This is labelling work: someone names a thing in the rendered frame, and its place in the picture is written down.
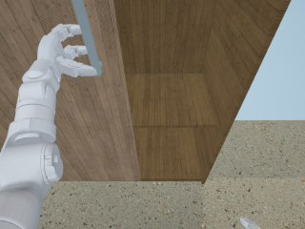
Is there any robot left upper arm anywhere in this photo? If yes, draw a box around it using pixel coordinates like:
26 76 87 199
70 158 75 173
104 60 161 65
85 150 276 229
0 141 64 229

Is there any robot left forearm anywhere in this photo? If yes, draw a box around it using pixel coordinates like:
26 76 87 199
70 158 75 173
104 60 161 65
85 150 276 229
0 59 62 187

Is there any robot left hand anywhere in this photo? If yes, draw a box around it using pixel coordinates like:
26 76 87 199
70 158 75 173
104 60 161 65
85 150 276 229
37 24 97 77

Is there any robot right hand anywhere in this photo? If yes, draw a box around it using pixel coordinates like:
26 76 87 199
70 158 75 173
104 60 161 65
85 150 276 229
239 216 261 229

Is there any handle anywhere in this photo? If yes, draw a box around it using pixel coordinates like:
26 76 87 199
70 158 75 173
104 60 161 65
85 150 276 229
72 0 103 76

